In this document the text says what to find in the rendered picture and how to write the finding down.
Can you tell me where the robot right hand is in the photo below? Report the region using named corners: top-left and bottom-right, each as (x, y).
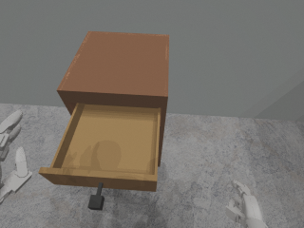
top-left (225, 180), bottom-right (263, 226)

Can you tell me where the robot left hand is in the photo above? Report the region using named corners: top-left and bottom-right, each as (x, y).
top-left (0, 109), bottom-right (32, 205)

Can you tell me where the handle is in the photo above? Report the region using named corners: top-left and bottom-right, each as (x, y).
top-left (87, 182), bottom-right (105, 211)

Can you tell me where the drawer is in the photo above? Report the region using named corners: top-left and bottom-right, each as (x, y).
top-left (38, 103), bottom-right (161, 192)

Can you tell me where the cabinet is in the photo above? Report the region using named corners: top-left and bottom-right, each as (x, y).
top-left (57, 30), bottom-right (169, 167)

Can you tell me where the right robot forearm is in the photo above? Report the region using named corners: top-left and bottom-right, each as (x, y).
top-left (243, 218), bottom-right (268, 228)

